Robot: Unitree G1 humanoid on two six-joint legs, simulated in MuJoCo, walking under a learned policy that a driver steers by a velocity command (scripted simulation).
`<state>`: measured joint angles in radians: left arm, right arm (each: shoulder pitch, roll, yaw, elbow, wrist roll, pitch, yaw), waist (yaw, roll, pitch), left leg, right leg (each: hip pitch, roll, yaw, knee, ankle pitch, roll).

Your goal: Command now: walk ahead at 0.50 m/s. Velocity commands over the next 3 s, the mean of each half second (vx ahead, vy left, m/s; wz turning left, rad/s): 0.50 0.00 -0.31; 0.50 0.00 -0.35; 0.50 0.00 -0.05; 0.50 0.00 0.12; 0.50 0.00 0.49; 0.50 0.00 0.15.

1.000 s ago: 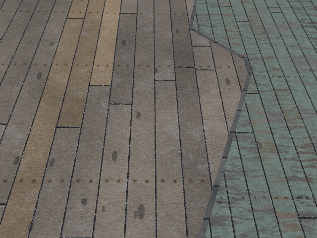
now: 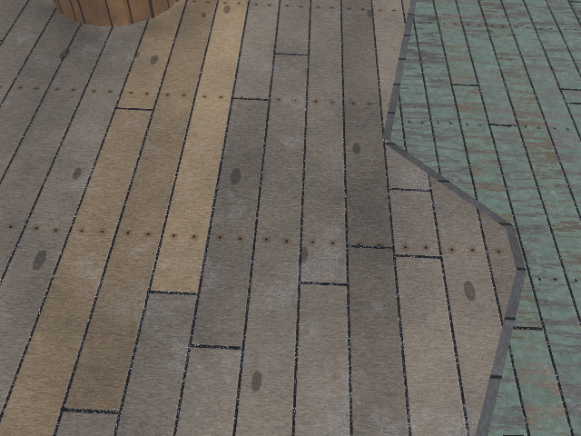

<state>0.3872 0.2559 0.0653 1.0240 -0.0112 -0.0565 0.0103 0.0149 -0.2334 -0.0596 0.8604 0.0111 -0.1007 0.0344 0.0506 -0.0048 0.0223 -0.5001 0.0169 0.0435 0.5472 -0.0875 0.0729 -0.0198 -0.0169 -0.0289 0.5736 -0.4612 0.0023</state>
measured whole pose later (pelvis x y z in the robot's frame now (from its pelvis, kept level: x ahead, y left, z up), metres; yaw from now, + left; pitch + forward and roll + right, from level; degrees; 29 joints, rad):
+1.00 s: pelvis +0.54 -0.09 +0.02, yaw -22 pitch +2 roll -1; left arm 0.34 0.25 0.07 0.87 -0.01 -0.07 0.00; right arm 0.03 -0.25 -0.05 0.82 0.01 -0.10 0.02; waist 0.07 0.04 0.01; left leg -0.60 0.07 -0.02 0.53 0.06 0.01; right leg 0.01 0.09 0.08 0.27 -0.31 -0.06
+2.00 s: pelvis +1.05 -0.31 +0.02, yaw -17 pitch +1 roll -2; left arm 0.31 0.26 0.06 0.91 0.01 -0.10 0.00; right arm 0.14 -0.28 -0.06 0.85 0.02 -0.05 0.02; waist 0.05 0.04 0.00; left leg -0.71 0.11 -0.07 0.76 0.05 0.01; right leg -0.01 0.05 -0.14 0.19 -0.22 -0.04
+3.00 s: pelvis +1.63 -0.37 +0.03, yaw +2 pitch +2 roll -1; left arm 0.36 0.26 0.05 0.87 -0.01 -0.09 -0.02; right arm 0.15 -0.28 -0.06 0.71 0.00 -0.06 0.00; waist 0.07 0.04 0.01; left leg -0.67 0.11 -0.05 0.77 -0.06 0.00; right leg -0.09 0.06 -0.02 0.25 -0.20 -0.05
